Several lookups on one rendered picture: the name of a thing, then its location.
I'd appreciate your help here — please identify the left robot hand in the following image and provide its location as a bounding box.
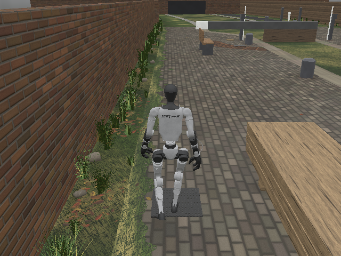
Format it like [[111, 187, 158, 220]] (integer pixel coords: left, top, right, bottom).
[[141, 147, 153, 158]]

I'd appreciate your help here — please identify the left robot forearm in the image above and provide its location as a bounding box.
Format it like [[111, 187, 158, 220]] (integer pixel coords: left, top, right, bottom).
[[141, 128, 151, 149]]

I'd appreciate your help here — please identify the left robot thigh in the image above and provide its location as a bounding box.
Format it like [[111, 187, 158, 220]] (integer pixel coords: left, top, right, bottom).
[[152, 149, 164, 187]]

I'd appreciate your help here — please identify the robot left upper arm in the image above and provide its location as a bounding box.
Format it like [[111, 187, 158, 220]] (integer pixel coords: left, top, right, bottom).
[[146, 107, 160, 136]]

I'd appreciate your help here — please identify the right robot thigh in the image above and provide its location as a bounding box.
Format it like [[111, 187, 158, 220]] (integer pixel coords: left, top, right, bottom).
[[174, 148, 189, 181]]

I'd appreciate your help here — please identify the right robot forearm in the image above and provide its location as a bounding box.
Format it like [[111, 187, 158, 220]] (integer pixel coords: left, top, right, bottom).
[[189, 130, 200, 157]]

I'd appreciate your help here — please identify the robot thigh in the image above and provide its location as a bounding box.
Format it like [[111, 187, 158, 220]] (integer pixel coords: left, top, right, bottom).
[[152, 149, 164, 187], [174, 148, 189, 181]]

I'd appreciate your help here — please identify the robot right upper arm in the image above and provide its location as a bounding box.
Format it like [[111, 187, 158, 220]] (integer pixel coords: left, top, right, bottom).
[[182, 107, 195, 138]]

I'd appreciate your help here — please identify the right robot hand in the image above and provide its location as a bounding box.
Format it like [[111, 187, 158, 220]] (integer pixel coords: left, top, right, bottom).
[[189, 155, 201, 171]]

